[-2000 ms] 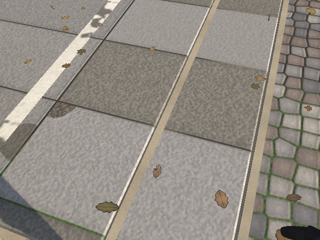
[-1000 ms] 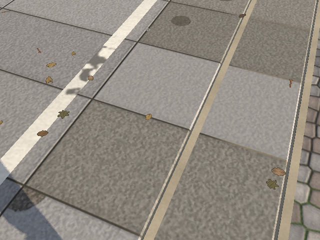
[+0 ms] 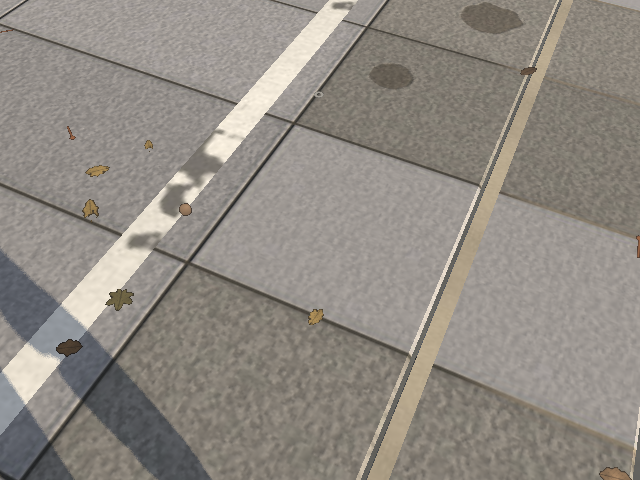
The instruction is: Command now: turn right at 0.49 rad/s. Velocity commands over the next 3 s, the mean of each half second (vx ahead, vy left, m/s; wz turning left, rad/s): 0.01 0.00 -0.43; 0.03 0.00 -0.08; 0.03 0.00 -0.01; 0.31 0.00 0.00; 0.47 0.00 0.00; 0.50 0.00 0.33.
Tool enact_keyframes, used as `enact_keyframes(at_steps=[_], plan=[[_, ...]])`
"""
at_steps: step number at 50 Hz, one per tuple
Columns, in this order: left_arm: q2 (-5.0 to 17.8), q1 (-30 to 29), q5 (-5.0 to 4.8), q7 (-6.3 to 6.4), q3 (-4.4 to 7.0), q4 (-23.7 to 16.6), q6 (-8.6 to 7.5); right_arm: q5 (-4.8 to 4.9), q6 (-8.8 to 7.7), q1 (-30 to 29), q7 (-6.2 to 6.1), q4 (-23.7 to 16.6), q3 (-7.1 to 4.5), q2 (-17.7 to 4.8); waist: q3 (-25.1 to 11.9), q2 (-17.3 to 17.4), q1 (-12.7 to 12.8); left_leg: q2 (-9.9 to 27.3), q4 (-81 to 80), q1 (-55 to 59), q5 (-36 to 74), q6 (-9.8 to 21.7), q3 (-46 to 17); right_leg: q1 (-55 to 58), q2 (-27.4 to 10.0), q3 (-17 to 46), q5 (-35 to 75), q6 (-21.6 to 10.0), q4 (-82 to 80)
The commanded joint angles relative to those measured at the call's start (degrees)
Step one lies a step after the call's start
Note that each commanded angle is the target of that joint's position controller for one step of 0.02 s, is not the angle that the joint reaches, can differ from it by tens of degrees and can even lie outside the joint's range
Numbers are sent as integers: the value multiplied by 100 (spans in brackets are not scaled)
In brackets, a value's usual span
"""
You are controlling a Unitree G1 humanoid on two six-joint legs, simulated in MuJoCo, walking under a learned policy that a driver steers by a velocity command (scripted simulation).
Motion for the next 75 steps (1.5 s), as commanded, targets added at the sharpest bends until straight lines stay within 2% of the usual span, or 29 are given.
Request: enact_keyframes(at_steps=[1,3,4,7,10,16,18,19,20,21,22,23,25,28,30,33,35,36,37,38,40,41,43,45,48,51,56,73,75], plan=[[926,40,44,-11,295,-433,-172,-216,-158,-312,-73,-587,-216,-897,-349,1077,87,2331,-1634,371,785,1329,-2254,-896,-127,-56,-1297,82,2497],[793,447,52,35,300,-149,-39,34,-210,-676,-118,-654,-137,-645,-257,793,208,1778,-1376,599,1229,914,-1276,-1017,-186,-185,-697,260,3135],[671,442,51,33,265,-150,-1,72,-205,-612,-136,-631,-106,-610,-216,802,146,1694,-1305,651,1699,918,-985,-1071,-215,-265,-579,354,3415],[489,-48,-42,-15,162,-466,-4,52,-122,-154,-191,-528,-128,-670,-188,991,-178,1610,-1256,1205,2201,1063,-501,-1322,-379,-605,-299,580,2913],[380,-336,-23,-103,74,-717,-9,67,-48,120,-205,-451,-221,-894,-365,1118,-391,1844,-1173,1709,2476,1181,-408,-1128,-611,-788,-423,674,2063],[385,-241,8,-228,44,-840,24,230,-19,-9,-38,-381,-319,-1149,-480,1287,-336,1950,-900,1283,2936,1170,-79,329,-505,-1345,-481,332,333],[352,143,28,-252,63,-684,20,358,-37,-183,-15,-332,-277,-1064,-529,1171,-45,1807,-458,1054,2749,896,87,1178,-371,-1464,638,14,-1135],[515,275,49,-224,102,-643,16,343,-82,93,5,-188,-205,-867,-630,854,-13,1613,-116,617,2259,525,311,1978,-469,-1189,1532,-166,-1733],[944,496,78,-147,178,-686,10,66,-130,210,43,-252,-63,-488,-1083,-318,-107,1176,998,-388,429,-38,777,3203,-1561,149,3556,-476,-1538],[1111,295,219,-141,153,-738,-44,-33,-151,33,48,-453,20,-311,-1067,-1365,-114,594,1827,-1369,-2178,-433,723,3043,-2717,1239,4597,-1626,-1340],[745,332,272,-177,69,-715,-152,54,-106,-289,-1,-429,-108,-751,-1116,-720,211,693,2629,-1347,-2374,-542,217,2645,-2643,1056,4122,-1981,-1442],[611,110,278,-192,-2,-628,-241,160,-62,-304,-3,-387,-149,-825,-903,-677,69,726,2869,-1341,-2106,-528,85,2391,-2301,621,3671,-1764,-1498],[597,-358,156,-187,-10,-592,-309,130,43,-132,-85,-198,-197,-862,-593,-610,-79,736,2807,-1367,-1496,-582,12,2090,-1930,265,3071,-1394,-1594],[391,-559,176,-148,-96,-472,-313,144,69,159,-94,-46,-150,-650,-645,-576,-254,639,2446,-768,-901,-663,83,1719,-1651,-139,3167,-1333,-1610],[349,-576,175,-142,-111,-376,-301,148,56,18,-90,-41,-70,-482,-604,-596,-149,645,1694,-483,-798,-641,134,1704,-1575,-184,2828,-1295,-1574],[420,-454,188,-145,-115,-189,-270,167,35,-87,-76,-46,-40,-511,-551,-585,-31,589,834,-97,-711,-576,179,1692,-1689,113,2278,-1367,-1574],[317,-587,130,-150,-177,-95,-266,148,0,146,-48,85,-15,-450,-469,-464,-236,515,-278,504,145,-454,271,1446,-1557,113,1633,-1178,-1504],[220,-443,116,-162,-217,12,-290,70,-25,194,-33,117,3,-490,-432,-271,-286,575,-833,939,985,-359,153,1237,-1406,61,1206,-915,-1500],[136,-258,197,-177,-246,91,-333,14,-47,212,-46,94,-21,-737,-473,82,-159,942,-834,1299,1911,-232,-263,1031,-1143,-93,712,-609,-1332],[168,-13,218,-206,-204,124,-360,81,-51,49,-45,181,-115,-1102,-381,823,219,971,-526,945,1494,19,-189,1108,-742,-498,314,-390,-1403],[311,-439,204,-171,-180,199,-313,59,-113,-93,19,176,-5,-607,-212,682,-66,825,-773,312,361,58,-158,1533,-605,-675,281,-202,-1174],[242,-458,182,-134,-187,247,-280,30,-144,-132,16,212,6,-586,-190,665,-64,770,-805,259,358,-30,-118,1571,-644,-660,401,-235,-1139],[283,-304,136,-84,-152,367,-197,97,-186,80,-21,325,4,-581,-161,655,-102,620,-774,245,-919,19,-11,1350,-466,-801,-753,-331,-983],[206,-311,98,-64,-153,397,-232,139,-207,125,-81,303,18,-582,295,629,-139,707,-874,-27,-1930,214,-224,770,-406,-839,-1488,-426,-814],[-16,-141,181,-84,-199,530,-389,89,-298,-76,-124,250,85,-471,221,820,-5,908,-755,-54,-531,275,-455,999,-410,-929,31,-318,-628],[146,-108,129,-122,-170,720,-419,94,-327,171,-103,315,105,-432,-196,19,-182,461,-114,375,768,-88,158,1282,-608,-625,1369,-380,-723],[223,59,91,-133,-191,1050,-394,139,-218,246,-101,509,122,-436,-441,98,-145,496,-101,736,1689,-108,149,1649,-676,-612,2455,-368,-656],[195,-159,97,-37,-218,1776,-245,122,-97,106,-154,1252,146,-393,-123,196,-90,460,-648,772,1166,-225,246,1842,-656,-669,1940,-323,-1113],[188,-71,88,-32,-217,1878,-235,130,-92,220,-164,1379,155,-354,-227,141,-87,358,-605,781,531,-217,370,1870,-599,-706,1188,-356,-1185]])
Next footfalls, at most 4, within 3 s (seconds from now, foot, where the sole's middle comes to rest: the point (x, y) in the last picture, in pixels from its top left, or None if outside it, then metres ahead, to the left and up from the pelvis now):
0.38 right None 0.01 -0.15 -0.77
0.72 left None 0.07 0.09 -0.77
2.24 right None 0.42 -0.23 -0.77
2.78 left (356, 346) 0.76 -0.07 -0.77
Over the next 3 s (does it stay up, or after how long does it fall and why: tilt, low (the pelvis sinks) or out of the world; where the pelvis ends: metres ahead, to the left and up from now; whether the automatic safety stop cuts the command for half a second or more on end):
stays up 0.70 -0.13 0.01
